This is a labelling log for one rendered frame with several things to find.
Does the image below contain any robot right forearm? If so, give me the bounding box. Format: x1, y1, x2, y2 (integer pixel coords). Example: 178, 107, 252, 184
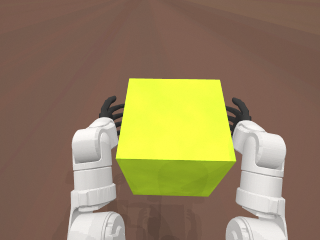
232, 120, 288, 240

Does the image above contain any carton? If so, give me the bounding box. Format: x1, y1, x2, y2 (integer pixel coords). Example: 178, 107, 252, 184
116, 78, 236, 197

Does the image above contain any robot left forearm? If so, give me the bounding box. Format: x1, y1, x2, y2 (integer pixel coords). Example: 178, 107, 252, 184
67, 117, 119, 240

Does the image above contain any robot left upper arm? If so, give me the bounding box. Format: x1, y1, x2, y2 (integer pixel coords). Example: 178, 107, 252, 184
68, 211, 126, 240

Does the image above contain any robot left hand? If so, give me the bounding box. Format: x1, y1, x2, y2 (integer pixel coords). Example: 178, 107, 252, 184
99, 95, 125, 136

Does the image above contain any robot right upper arm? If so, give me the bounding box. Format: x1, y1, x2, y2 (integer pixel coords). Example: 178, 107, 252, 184
225, 216, 286, 240

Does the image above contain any robot right hand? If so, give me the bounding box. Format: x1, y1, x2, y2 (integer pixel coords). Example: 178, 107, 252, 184
225, 97, 252, 138

